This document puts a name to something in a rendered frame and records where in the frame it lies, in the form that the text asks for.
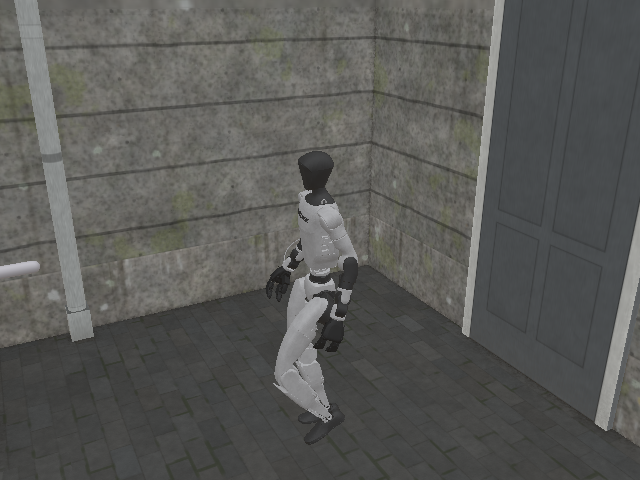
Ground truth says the robot shin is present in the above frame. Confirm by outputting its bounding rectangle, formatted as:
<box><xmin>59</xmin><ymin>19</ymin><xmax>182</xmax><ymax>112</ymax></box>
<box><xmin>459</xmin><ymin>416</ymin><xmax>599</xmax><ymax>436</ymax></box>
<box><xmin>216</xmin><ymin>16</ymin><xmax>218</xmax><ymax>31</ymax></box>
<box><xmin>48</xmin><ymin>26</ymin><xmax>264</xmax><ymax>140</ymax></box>
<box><xmin>273</xmin><ymin>369</ymin><xmax>332</xmax><ymax>423</ymax></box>
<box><xmin>295</xmin><ymin>359</ymin><xmax>330</xmax><ymax>410</ymax></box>

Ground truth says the right robot forearm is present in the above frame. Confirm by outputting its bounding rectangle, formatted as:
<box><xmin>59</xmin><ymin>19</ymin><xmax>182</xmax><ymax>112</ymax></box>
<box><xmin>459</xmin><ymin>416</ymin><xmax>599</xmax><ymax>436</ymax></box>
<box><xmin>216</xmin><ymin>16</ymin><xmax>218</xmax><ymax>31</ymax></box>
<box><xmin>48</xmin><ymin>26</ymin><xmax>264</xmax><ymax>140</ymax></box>
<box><xmin>282</xmin><ymin>238</ymin><xmax>304</xmax><ymax>272</ymax></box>

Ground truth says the robot left upper arm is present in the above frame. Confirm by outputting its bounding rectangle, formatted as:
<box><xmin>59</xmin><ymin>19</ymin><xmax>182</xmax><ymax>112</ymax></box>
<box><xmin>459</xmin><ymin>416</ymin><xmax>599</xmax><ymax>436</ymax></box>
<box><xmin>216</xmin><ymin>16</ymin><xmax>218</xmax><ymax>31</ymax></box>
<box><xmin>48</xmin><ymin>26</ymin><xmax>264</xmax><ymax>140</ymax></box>
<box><xmin>317</xmin><ymin>206</ymin><xmax>358</xmax><ymax>271</ymax></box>

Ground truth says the right robot hand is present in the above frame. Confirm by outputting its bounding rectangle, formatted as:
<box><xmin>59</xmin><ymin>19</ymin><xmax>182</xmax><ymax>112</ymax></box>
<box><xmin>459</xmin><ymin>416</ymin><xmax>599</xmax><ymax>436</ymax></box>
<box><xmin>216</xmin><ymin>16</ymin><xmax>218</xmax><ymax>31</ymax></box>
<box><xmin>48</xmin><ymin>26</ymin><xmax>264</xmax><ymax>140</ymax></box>
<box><xmin>265</xmin><ymin>266</ymin><xmax>291</xmax><ymax>302</ymax></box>

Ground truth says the left robot hand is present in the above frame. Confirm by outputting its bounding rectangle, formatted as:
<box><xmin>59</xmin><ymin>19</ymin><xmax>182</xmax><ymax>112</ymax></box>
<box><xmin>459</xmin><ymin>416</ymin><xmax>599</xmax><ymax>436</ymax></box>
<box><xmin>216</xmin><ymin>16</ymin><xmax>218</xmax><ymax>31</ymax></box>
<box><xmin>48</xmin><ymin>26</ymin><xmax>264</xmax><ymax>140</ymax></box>
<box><xmin>313</xmin><ymin>318</ymin><xmax>345</xmax><ymax>352</ymax></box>

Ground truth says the left robot forearm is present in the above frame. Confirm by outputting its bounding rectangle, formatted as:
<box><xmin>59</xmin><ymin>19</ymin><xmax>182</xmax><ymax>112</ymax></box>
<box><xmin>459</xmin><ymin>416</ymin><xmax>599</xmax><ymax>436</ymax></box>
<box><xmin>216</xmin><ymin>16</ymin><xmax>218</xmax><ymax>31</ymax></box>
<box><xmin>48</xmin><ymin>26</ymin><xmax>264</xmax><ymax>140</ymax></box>
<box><xmin>330</xmin><ymin>257</ymin><xmax>358</xmax><ymax>321</ymax></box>

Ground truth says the robot right upper arm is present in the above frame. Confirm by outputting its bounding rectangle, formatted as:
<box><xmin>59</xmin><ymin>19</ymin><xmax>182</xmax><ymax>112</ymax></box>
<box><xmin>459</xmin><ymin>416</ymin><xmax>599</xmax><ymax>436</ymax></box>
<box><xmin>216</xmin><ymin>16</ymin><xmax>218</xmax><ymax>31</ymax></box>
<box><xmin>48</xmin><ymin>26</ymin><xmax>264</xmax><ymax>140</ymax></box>
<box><xmin>298</xmin><ymin>190</ymin><xmax>312</xmax><ymax>202</ymax></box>

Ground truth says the robot left shin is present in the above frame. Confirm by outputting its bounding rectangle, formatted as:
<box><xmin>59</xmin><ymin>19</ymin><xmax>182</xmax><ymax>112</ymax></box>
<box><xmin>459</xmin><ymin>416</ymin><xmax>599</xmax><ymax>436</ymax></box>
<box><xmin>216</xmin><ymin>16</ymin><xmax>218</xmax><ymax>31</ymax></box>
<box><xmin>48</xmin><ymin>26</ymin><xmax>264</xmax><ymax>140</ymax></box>
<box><xmin>273</xmin><ymin>369</ymin><xmax>332</xmax><ymax>423</ymax></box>

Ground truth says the robot right shin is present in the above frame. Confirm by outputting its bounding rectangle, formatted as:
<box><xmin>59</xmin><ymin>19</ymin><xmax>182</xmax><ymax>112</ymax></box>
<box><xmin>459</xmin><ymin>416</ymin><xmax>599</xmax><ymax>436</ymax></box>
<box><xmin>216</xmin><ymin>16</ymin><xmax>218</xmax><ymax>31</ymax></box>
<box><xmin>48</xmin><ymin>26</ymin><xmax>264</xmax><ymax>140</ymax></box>
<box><xmin>295</xmin><ymin>359</ymin><xmax>330</xmax><ymax>410</ymax></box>

